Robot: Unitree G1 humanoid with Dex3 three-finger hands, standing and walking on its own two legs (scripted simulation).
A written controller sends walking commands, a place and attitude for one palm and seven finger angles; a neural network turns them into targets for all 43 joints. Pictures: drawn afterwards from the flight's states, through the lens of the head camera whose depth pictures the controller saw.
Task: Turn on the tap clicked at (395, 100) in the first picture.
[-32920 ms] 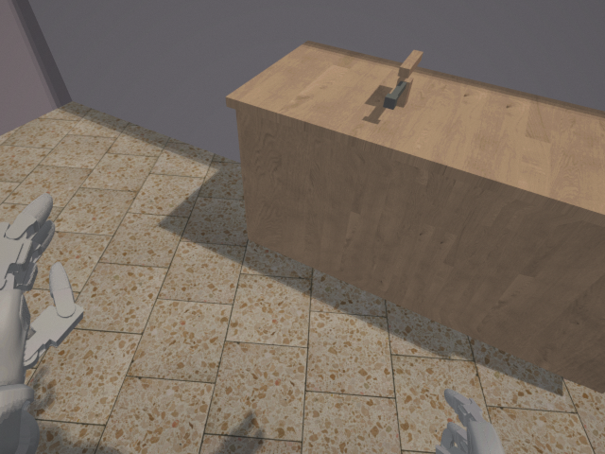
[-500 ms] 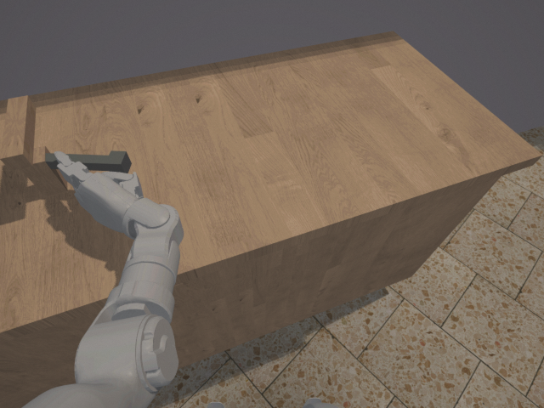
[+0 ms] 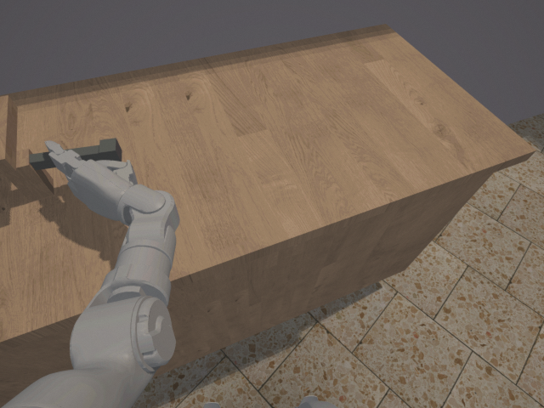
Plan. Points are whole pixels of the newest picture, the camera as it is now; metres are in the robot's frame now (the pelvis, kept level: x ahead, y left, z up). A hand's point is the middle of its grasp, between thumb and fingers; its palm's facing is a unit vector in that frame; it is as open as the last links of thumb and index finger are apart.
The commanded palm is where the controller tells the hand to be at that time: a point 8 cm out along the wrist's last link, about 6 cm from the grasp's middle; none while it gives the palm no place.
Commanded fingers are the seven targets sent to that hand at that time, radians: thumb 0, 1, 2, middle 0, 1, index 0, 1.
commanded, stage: lift the hand up off the lever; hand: left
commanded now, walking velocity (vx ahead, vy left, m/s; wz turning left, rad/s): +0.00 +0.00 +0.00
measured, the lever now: (110, 151) +0.50 +0.23 +0.08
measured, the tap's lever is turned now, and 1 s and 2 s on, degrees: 81 81 81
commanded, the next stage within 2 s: none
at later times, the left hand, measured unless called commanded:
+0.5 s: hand (129, 165) +0.45 +0.19 +0.09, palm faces +0.83 -0.55 -0.11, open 7.8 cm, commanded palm +0.39 +0.20 +0.11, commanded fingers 0.00 0.90 0.90 -0.15 -0.15 -0.15 -0.15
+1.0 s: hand (118, 161) +0.44 +0.19 +0.12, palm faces +0.84 -0.54 -0.10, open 7.8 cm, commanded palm +0.38 +0.21 +0.13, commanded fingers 0.00 0.90 0.90 -0.15 -0.15 -0.15 -0.15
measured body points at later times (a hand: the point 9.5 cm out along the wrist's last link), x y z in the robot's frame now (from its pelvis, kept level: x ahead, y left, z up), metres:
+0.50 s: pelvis +0.02 +0.00 +0.01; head +0.06 -0.01 +0.46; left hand +0.41 +0.22 +0.10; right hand +0.09 -0.25 -0.12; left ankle +0.00 +0.13 -0.69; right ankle +0.01 -0.09 -0.69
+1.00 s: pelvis +0.00 -0.01 +0.02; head +0.03 -0.02 +0.47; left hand +0.39 +0.22 +0.13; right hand +0.11 -0.26 -0.11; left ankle +0.00 +0.13 -0.69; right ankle +0.01 -0.09 -0.69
